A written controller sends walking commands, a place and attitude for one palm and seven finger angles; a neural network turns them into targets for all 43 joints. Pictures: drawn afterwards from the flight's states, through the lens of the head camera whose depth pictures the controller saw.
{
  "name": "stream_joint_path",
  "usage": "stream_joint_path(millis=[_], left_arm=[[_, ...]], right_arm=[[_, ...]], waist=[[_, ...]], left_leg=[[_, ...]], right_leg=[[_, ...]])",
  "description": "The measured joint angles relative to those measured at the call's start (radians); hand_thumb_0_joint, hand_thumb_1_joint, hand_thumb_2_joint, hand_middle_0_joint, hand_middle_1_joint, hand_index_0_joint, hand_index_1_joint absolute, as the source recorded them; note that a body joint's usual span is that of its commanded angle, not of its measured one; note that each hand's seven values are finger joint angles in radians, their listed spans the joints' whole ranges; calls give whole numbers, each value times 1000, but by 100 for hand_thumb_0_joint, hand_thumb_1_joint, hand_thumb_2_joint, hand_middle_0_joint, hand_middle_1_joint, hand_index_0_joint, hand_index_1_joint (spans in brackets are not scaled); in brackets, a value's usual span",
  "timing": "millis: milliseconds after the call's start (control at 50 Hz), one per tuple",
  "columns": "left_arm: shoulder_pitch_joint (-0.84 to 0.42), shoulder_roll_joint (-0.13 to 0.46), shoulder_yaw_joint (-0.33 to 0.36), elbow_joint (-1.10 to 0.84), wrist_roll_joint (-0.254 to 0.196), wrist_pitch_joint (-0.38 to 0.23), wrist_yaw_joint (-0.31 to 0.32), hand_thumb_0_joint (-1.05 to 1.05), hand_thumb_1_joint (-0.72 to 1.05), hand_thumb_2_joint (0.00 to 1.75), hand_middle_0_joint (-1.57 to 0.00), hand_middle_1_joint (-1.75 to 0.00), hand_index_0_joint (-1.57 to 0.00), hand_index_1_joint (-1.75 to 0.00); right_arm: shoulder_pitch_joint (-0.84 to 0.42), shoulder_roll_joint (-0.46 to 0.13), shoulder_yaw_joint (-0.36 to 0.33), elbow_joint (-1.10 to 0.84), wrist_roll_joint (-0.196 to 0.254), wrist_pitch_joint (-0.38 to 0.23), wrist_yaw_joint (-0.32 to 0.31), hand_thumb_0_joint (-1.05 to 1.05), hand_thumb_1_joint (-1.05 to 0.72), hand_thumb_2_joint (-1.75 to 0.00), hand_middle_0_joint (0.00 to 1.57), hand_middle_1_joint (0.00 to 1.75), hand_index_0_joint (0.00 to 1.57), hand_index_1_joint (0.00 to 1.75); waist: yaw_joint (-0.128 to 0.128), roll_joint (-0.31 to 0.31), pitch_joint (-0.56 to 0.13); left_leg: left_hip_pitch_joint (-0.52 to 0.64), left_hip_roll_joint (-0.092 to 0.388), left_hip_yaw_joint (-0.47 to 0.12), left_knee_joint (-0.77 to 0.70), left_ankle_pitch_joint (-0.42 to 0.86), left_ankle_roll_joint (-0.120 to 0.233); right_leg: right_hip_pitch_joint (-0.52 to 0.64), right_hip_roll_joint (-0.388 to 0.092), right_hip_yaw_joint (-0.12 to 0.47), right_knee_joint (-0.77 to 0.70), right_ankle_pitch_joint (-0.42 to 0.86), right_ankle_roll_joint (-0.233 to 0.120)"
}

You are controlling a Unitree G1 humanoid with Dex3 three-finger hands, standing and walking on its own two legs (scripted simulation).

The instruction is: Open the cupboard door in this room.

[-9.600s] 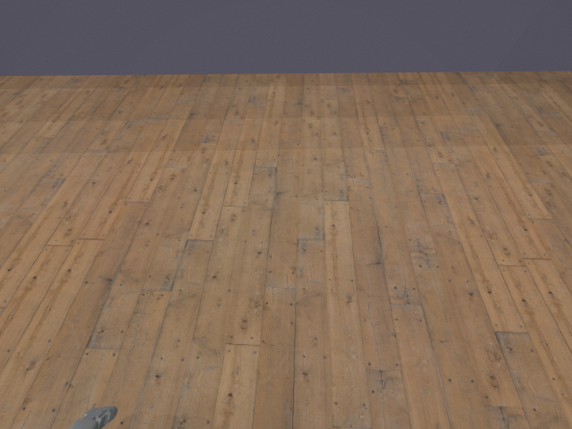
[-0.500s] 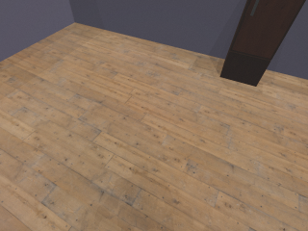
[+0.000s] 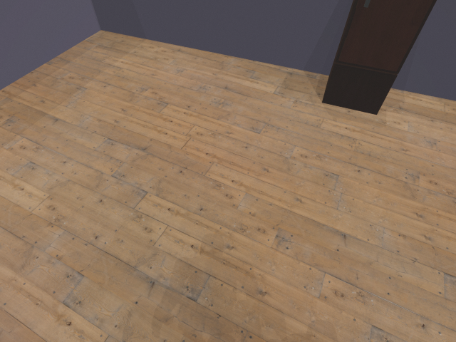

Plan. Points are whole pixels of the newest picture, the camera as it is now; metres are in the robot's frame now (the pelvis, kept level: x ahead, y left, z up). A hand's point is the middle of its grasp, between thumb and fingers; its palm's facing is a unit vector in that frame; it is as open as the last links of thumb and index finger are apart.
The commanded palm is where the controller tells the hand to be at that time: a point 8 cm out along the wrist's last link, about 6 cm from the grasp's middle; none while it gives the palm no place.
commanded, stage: turn or walk to find it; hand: left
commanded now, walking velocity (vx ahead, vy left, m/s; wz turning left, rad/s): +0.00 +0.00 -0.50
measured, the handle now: out of the picture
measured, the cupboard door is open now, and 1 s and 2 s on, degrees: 0 0 0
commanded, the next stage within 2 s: stand and wait in 0.02 s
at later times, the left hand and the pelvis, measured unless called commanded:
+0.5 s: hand out of the picture +0.06 +0.21 -0.16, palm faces +0.01 -0.96 -0.27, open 7.4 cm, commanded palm none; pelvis -0.01 -0.01 +0.00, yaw +0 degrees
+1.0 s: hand out of the picture +0.02 +0.21 -0.18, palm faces +0.14 -0.96 -0.25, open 7.4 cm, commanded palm none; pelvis -0.01 +0.00 -0.01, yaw +8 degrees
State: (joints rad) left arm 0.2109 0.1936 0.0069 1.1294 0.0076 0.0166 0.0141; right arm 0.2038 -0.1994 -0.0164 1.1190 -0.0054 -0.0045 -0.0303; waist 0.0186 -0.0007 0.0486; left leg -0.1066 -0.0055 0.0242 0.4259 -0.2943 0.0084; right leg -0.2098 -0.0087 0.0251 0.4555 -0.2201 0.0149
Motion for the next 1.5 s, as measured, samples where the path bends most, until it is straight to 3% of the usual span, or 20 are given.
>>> stream_joint_path(millis=[160,300,580,680,960,1040,1100,1200,1280,1340,1380,1440,1500], left_arm=[[-12,-6,18,-32,9,11,-11,1,90,90,-20,-30,-20,-29],[-22,-7,10,-25,3,-12,-10,1,90,90,-20,-30,-20,-29],[-84,115,18,-28,2,-29,-14,1,90,90,-20,-30,-20,-29],[-89,133,18,-36,0,-15,-5,1,90,90,-20,-30,-20,-29],[-40,41,6,-92,3,10,-1,1,90,90,-20,-30,-20,-29],[-29,30,13,-109,6,16,1,1,90,90,-20,-30,-20,-30],[-26,38,20,-112,4,26,5,1,90,90,-20,-30,-20,-29],[-51,45,24,-111,3,28,12,1,90,90,-20,-30,-20,-29],[-62,39,18,-120,-1,12,9,1,90,90,-20,-30,-20,-29],[-58,35,12,-115,-3,-7,6,1,90,90,-20,-30,-20,-29],[-52,25,10,-98,-1,-19,9,1,90,90,-20,-30,-20,-29],[-40,4,6,-88,5,-18,6,1,90,90,-20,-30,-20,-29],[-34,-9,9,-99,9,-14,5,1,90,90,-20,-30,-20,-29]], right_arm=[[5,-2,-19,-31,-4,14,-5,1,-90,-90,20,30,20,30],[28,-8,-14,-10,-1,9,5,1,-91,-90,20,30,20,30],[2,-89,-10,15,-6,-9,26,1,-90,-90,20,30,20,30],[-26,-114,-9,-12,-8,2,27,1,-90,-90,20,30,20,30],[-62,-34,-2,-103,-3,39,43,1,-90,-90,20,30,20,30],[-55,-21,-10,-122,-4,42,44,1,-90,-90,20,30,20,30],[-46,-5,-10,-129,-10,35,42,1,-90,-90,20,30,20,30],[-13,13,-5,-124,-13,16,20,1,-90,-90,20,30,20,30],[7,7,-9,-106,-15,18,12,1,-90,-90,20,30,20,30],[21,-1,-15,-88,-10,18,12,1,-90,-90,20,30,20,30],[26,-13,-21,-73,-3,19,13,1,-90,-90,20,30,20,30],[45,-27,-33,-65,-1,38,13,1,-90,-90,20,30,20,30],[44,-33,-41,-54,-4,57,18,1,-90,-90,20,30,20,30]], waist=[[-13,6,22],[-33,19,7],[-25,-2,-7],[-24,3,-7],[-3,17,20],[-4,4,30],[3,-24,28],[-12,-15,26],[-16,5,21],[-17,7,12],[-21,26,8],[-42,44,-10],[-34,32,-5]], left_leg=[[-56,32,30,90,-43,-18],[-57,42,17,78,-32,-27],[0,17,-15,-33,32,-13],[-24,4,-34,-17,27,-9],[-140,-33,-111,141,-36,-5],[-167,-38,-96,193,-54,3],[-165,-53,-92,191,-60,20],[-134,-44,-134,92,3,19],[-111,-32,-153,35,36,1],[-105,-36,-151,46,27,-18],[-109,-29,-150,91,0,-32],[-150,-17,-102,212,-124,-32],[-215,-7,-52,403,-186,-31]], right_leg=[[-72,35,27,91,-29,-21],[-54,43,14,50,-9,-31],[18,15,-16,-61,41,-16],[1,0,-35,-42,26,-8],[-72,-42,-111,95,-61,-4],[-83,-63,-136,141,-88,4],[-110,-72,-119,219,-140,17],[-167,-21,-55,438,-284,25],[-126,-15,-43,329,-258,30],[-40,-24,-41,106,-107,29],[-5,-17,-49,50,-34,9],[12,-22,-80,66,-83,-25],[28,-39,-98,55,-85,-32]])
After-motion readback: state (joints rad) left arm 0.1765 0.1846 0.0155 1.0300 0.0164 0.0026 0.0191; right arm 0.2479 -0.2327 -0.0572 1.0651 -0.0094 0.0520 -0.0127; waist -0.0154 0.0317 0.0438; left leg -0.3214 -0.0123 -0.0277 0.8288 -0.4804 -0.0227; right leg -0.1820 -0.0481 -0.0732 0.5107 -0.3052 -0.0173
